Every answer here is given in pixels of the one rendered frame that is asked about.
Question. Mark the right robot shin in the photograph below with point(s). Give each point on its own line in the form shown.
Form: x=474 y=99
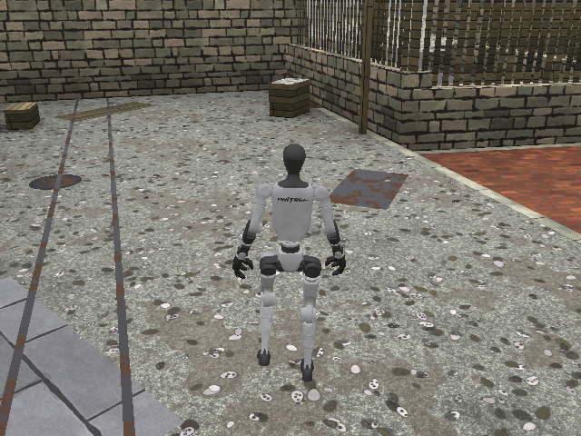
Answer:
x=308 y=338

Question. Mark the left robot upper arm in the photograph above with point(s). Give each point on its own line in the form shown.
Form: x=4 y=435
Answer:
x=264 y=191

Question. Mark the humanoid robot head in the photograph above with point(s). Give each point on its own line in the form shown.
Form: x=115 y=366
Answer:
x=293 y=158

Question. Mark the robot left hand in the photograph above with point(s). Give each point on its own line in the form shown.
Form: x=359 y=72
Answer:
x=237 y=265

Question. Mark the robot left forearm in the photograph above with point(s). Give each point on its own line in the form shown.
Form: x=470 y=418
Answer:
x=246 y=242

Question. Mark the robot right hand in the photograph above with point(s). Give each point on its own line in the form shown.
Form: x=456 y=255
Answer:
x=337 y=262

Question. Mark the right robot upper arm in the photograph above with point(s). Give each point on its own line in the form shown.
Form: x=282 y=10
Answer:
x=321 y=194

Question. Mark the robot right forearm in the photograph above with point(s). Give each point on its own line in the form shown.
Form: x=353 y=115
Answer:
x=335 y=243

